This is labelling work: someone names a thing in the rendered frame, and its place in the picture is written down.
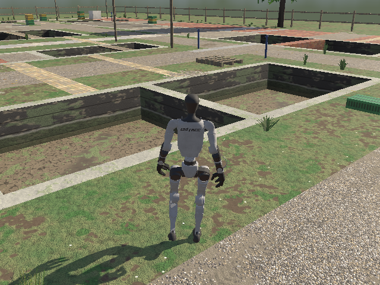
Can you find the right robot forearm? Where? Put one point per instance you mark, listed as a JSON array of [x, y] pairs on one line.
[[217, 161]]

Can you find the robot left hand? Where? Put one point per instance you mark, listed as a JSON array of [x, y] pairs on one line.
[[165, 167]]

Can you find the robot left foot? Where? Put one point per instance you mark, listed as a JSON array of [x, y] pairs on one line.
[[172, 236]]

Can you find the robot right upper arm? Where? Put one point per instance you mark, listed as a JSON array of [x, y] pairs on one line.
[[208, 125]]

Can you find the left robot forearm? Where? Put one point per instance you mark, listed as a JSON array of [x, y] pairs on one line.
[[162, 156]]

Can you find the robot right hand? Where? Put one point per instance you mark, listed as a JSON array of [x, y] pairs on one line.
[[221, 179]]

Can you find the robot left upper arm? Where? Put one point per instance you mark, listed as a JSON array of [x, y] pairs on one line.
[[169, 134]]

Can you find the robot left shin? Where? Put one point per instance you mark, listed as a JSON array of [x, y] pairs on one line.
[[173, 211]]

